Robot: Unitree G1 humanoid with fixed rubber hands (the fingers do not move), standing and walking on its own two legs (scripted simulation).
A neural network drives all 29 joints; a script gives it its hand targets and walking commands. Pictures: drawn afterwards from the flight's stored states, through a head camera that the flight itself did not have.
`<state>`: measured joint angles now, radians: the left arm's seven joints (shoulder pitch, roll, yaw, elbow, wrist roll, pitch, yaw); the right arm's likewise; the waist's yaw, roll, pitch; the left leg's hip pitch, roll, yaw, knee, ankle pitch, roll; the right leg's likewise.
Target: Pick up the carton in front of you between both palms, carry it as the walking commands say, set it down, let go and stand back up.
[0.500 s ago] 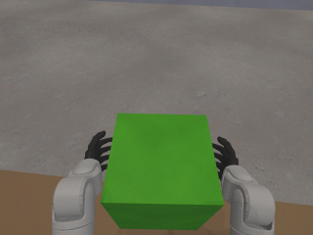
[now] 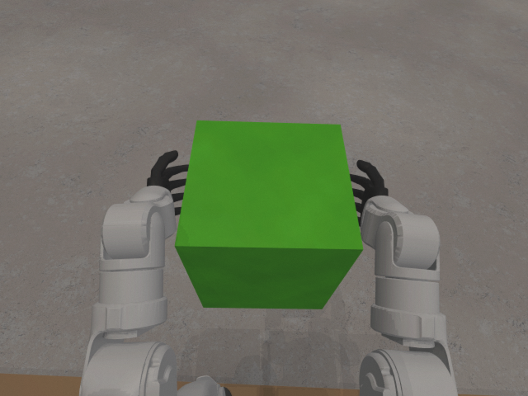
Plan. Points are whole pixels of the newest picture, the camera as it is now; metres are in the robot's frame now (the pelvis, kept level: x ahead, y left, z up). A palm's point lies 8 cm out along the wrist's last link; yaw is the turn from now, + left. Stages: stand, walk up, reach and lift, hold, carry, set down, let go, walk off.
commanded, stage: carry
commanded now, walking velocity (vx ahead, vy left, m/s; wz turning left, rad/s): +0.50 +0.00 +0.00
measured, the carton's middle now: (265, 224) +0.36 -0.01 +0.05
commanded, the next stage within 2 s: none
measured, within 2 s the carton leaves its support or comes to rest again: neither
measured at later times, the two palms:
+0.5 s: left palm (200, 83) +0.69 +0.13 +0.10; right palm (339, 92) +0.69 -0.17 +0.09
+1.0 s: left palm (216, 67) +1.00 +0.13 -0.04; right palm (312, 74) +1.01 -0.17 -0.04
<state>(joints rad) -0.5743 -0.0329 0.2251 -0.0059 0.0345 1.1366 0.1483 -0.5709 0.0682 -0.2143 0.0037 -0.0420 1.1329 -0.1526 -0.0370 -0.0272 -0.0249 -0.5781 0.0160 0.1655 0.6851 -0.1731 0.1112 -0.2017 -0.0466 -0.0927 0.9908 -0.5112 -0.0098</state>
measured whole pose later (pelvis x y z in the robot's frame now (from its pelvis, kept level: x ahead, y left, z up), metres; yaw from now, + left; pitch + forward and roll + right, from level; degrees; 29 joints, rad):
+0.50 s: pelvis +0.35 -0.01 -0.05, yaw +3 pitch +3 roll +3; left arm -0.50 -0.09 0.26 -0.16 0.07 1.15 0.14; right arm -0.55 0.07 -0.18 -0.06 -0.01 1.12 -0.16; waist -0.09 -0.05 -0.08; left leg -0.02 -0.07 0.11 0.79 -0.79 0.04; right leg -0.58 -0.05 -0.10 0.45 0.41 -0.07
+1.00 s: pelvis +0.68 -0.04 -0.10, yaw +1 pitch +5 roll +1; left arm -0.37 -0.12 0.22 -0.04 0.02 0.94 0.14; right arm -0.33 0.14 -0.22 -0.10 -0.06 0.97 -0.14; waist 0.03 -0.01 0.02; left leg -0.62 0.01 0.17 0.56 -0.01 0.05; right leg -0.06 0.08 -0.10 0.45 -0.46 -0.10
